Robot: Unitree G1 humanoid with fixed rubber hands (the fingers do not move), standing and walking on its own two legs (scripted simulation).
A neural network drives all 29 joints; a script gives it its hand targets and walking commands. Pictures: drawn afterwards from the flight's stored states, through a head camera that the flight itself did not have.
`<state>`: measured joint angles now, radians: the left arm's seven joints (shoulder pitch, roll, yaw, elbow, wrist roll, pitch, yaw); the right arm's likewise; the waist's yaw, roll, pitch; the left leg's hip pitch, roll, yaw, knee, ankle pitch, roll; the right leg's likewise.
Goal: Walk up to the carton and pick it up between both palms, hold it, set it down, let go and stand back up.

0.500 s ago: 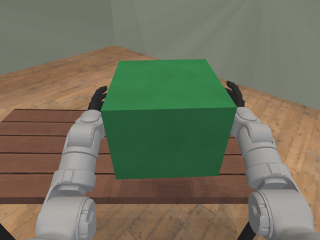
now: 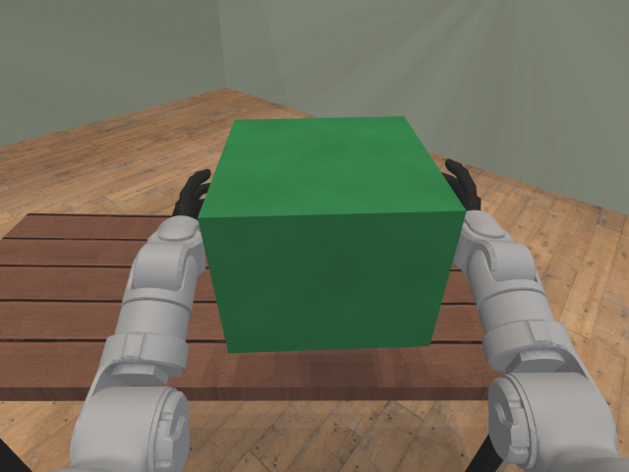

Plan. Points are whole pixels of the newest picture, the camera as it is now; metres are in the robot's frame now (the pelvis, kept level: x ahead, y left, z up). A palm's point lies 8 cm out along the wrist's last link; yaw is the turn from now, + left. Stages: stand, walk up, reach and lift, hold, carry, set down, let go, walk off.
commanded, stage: hold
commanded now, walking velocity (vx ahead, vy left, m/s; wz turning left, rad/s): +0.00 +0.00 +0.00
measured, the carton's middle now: (324, 223) +0.41 +0.00 +0.16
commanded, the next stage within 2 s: none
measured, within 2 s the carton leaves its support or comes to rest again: neither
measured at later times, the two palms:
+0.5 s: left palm (188, 225) +0.36 +0.18 +0.19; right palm (462, 218) +0.37 -0.17 +0.20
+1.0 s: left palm (188, 226) +0.37 +0.18 +0.19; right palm (462, 218) +0.37 -0.17 +0.20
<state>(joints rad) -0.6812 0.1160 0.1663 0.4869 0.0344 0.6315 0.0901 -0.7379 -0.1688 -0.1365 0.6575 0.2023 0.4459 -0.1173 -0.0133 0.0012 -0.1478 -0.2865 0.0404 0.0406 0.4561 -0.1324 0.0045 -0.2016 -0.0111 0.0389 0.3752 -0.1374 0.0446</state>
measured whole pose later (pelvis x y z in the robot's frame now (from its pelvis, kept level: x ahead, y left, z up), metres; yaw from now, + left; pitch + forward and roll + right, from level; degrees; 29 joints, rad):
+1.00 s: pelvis +0.00 +0.00 +0.00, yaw +0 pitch -2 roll -2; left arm -0.68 0.12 0.17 0.49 0.03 0.63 0.09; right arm -0.74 -0.17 -0.14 0.66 0.20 0.45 -0.12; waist -0.01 0.00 -0.15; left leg -0.29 0.04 0.04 0.46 -0.13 0.00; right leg -0.20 -0.01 0.04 0.38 -0.14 0.04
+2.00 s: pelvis +0.00 +0.00 +0.00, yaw +0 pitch -2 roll -2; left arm -0.68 0.12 0.17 0.49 0.03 0.63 0.09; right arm -0.74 -0.17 -0.14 0.66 0.20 0.45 -0.12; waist -0.01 0.00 -0.15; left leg -0.29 0.04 0.04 0.46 -0.13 0.00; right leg -0.20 -0.01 0.04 0.38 -0.14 0.04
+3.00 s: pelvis +0.00 +0.00 +0.00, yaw +0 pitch -3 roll -2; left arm -0.68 0.10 0.25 0.52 0.11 0.53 0.02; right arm -0.74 -0.13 -0.14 0.66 0.06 0.33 -0.09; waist -0.01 0.00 -0.12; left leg -0.26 0.04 0.04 0.45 -0.13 0.00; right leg -0.18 -0.01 0.04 0.38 -0.14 0.04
